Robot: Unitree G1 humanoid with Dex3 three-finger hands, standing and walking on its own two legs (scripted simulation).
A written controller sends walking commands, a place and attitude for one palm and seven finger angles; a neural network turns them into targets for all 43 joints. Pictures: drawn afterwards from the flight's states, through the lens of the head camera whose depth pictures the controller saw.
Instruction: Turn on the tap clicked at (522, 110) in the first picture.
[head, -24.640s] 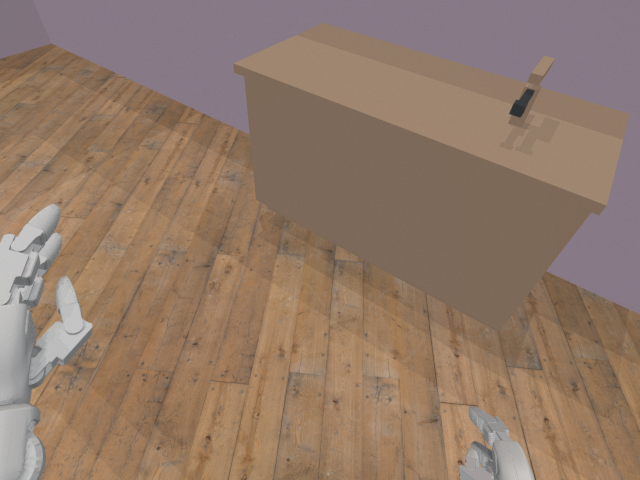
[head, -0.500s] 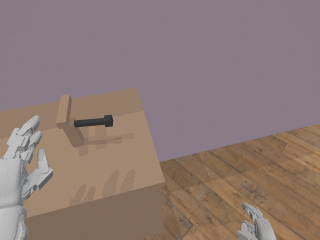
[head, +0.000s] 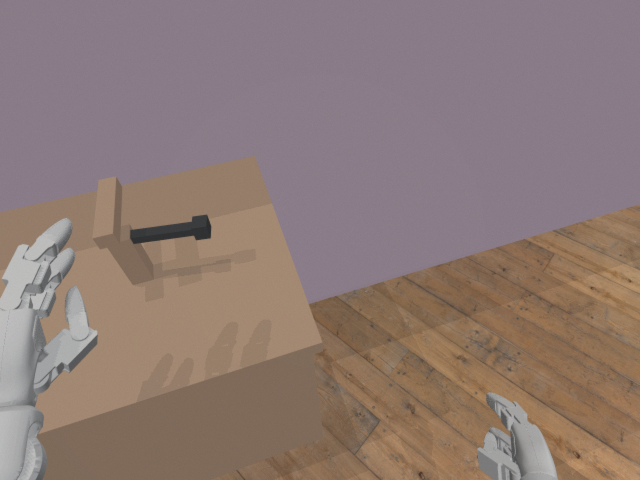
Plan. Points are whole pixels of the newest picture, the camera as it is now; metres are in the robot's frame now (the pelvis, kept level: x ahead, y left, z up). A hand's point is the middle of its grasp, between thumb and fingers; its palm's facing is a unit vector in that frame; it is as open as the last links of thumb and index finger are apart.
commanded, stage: step back with the hand held close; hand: left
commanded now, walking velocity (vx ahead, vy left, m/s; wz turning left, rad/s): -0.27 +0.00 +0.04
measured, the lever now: (201, 227) +0.48 +0.24 +0.03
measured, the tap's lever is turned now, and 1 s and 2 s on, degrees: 81 81 81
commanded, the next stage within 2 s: stop stepping back and stand still in 1.44 s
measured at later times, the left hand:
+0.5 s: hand (22, 416) +0.14 +0.26 +0.15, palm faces +0.40 -0.81 -0.44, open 7.4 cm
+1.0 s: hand out of the picture +0.08 +0.27 +0.16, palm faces +0.47 -0.76 -0.45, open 7.4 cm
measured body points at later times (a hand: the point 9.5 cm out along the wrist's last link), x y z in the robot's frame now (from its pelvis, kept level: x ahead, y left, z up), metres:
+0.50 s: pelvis -0.07 +0.02 -0.01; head -0.06 +0.01 +0.44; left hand +0.11 +0.30 +0.17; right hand +0.11 -0.22 -0.10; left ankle +0.02 +0.09 -0.74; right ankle +0.00 -0.09 -0.74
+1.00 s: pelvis -0.11 +0.01 -0.02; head -0.09 +0.02 +0.43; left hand +0.05 +0.31 +0.18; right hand +0.07 -0.21 -0.11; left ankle +0.02 +0.09 -0.74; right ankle -0.15 -0.11 -0.74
